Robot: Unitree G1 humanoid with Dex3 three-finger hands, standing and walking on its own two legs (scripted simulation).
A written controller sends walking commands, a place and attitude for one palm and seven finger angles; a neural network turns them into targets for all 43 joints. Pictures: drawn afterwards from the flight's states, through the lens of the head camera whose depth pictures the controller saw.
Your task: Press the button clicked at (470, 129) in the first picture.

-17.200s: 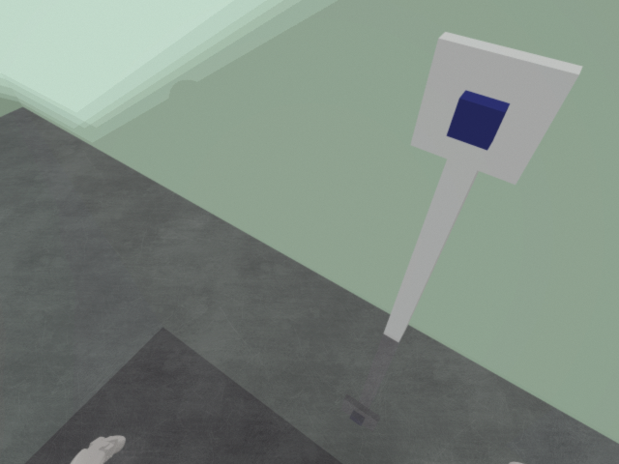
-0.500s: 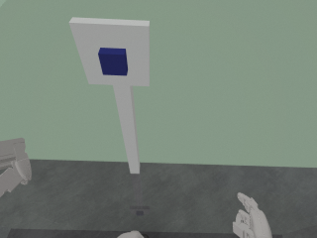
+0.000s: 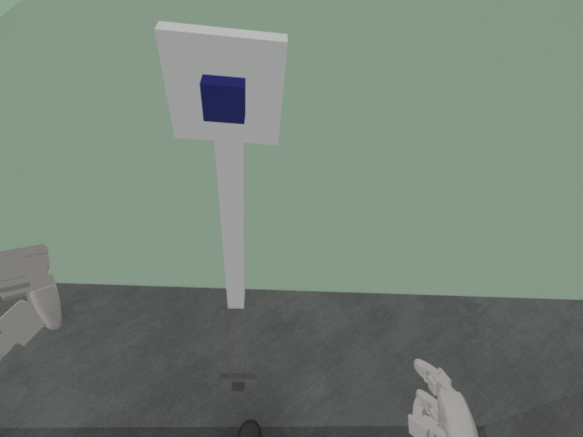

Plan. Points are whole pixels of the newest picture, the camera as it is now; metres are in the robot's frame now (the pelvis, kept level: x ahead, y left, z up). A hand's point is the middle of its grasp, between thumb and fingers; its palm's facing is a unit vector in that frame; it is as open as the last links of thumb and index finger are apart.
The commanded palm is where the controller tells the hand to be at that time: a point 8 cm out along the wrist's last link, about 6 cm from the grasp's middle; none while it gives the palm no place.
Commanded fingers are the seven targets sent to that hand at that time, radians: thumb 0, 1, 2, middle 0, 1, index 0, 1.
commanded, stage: step back with the hand held close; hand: left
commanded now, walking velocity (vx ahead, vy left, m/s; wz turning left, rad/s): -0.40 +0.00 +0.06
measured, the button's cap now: (224, 98) +0.60 +0.18 +0.13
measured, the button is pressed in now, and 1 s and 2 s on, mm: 0 0 0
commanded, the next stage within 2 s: stop stepping back and stand still in 0.06 s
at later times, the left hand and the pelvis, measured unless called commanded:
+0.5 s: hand out of the picture +0.09 +0.28 +0.16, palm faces +0.41 -0.85 -0.33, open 3.1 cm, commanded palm +0.04 +0.31 +0.18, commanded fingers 0.00 0.90 0.90 -1.30 -1.50 -1.30 -1.50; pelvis -0.10 +0.04 -0.02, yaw -2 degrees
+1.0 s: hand out of the picture +0.06 +0.31 +0.16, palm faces +0.42 -0.84 -0.35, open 3.1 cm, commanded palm +0.00 +0.35 +0.18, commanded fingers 0.00 0.90 0.90 -1.30 -1.50 -1.30 -1.50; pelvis -0.13 +0.07 -0.01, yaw +0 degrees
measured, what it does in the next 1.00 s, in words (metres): walks backwards: right foot, then left foot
